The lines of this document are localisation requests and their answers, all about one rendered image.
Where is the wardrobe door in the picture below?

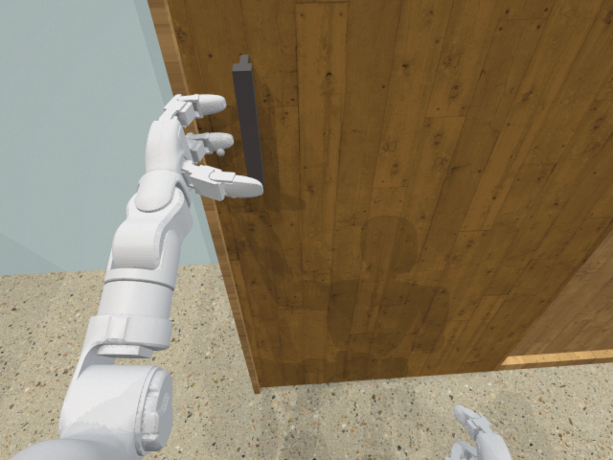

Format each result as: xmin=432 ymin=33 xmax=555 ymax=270
xmin=167 ymin=0 xmax=613 ymax=388
xmin=509 ymin=229 xmax=613 ymax=357

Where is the robot left hand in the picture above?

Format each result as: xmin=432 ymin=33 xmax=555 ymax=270
xmin=145 ymin=94 xmax=263 ymax=201

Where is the left robot forearm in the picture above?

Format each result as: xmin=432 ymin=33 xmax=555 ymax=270
xmin=58 ymin=170 xmax=193 ymax=439

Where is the robot left upper arm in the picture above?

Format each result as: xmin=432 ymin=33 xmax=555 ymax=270
xmin=10 ymin=364 xmax=173 ymax=460

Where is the robot right hand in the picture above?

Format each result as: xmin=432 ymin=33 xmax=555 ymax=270
xmin=444 ymin=404 xmax=512 ymax=460

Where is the handle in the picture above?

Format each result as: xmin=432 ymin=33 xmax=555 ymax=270
xmin=232 ymin=55 xmax=264 ymax=188

